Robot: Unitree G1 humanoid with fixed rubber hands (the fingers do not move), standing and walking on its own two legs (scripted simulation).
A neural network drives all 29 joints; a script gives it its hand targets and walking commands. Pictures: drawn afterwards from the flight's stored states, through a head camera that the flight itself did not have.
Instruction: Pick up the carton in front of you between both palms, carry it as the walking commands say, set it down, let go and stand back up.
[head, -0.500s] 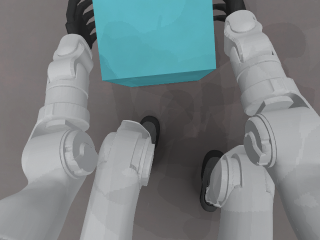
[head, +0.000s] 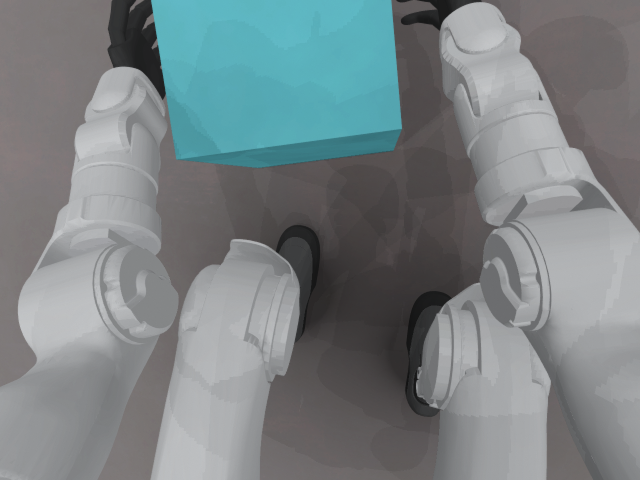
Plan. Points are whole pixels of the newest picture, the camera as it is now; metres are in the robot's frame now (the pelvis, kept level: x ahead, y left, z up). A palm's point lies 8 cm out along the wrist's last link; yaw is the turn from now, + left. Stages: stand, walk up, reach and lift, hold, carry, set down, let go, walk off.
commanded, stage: set down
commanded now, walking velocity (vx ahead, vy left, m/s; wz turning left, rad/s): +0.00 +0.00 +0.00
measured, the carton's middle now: (299, 68) +0.51 +0.14 -0.25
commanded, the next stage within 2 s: let go in 1.44 s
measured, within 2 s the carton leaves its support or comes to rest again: rests again in 0.02 s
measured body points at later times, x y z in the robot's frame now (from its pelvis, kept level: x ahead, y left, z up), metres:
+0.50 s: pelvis +0.00 +0.01 +0.00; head +0.37 +0.01 +0.25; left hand +0.47 +0.30 -0.17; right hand +0.59 -0.06 -0.17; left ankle +0.15 +0.14 -0.35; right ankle +0.08 -0.10 -0.35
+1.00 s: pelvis +0.01 +0.02 +0.11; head +0.34 +0.03 +0.41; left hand +0.46 +0.30 -0.01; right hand +0.60 -0.06 -0.01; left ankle +0.15 +0.14 -0.35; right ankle +0.08 -0.10 -0.35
